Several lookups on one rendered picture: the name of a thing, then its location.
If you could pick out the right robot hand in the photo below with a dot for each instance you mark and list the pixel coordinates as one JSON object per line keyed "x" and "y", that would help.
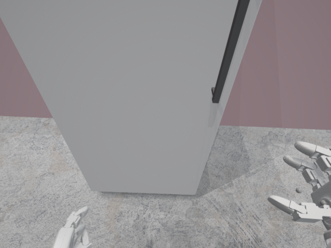
{"x": 313, "y": 174}

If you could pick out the fridge door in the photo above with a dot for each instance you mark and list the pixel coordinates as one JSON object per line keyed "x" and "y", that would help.
{"x": 129, "y": 83}

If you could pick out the left robot hand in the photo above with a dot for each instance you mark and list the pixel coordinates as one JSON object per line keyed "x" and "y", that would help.
{"x": 67, "y": 236}

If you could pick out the handle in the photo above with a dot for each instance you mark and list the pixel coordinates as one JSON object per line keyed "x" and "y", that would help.
{"x": 237, "y": 23}

